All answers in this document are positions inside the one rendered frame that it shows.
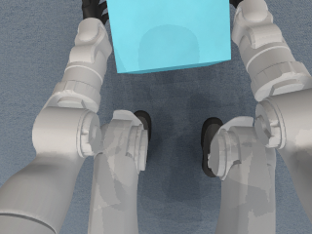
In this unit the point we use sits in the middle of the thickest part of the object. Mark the left robot upper arm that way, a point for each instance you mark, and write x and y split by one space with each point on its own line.
36 199

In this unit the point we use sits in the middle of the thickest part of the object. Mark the carton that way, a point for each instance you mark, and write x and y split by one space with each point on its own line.
163 35

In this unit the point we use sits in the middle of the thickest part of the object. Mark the left robot forearm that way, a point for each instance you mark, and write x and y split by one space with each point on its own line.
83 76

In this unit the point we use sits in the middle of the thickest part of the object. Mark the left robot hand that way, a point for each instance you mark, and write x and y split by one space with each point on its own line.
94 9

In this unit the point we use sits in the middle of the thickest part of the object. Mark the right robot upper arm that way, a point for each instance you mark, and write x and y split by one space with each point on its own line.
284 121

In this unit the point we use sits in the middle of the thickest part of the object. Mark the right robot forearm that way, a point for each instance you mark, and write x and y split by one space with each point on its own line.
265 53

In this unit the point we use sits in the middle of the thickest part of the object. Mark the robot right thigh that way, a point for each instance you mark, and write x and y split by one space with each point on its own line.
248 200

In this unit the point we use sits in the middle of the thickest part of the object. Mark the left robot shin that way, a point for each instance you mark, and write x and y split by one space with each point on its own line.
118 114

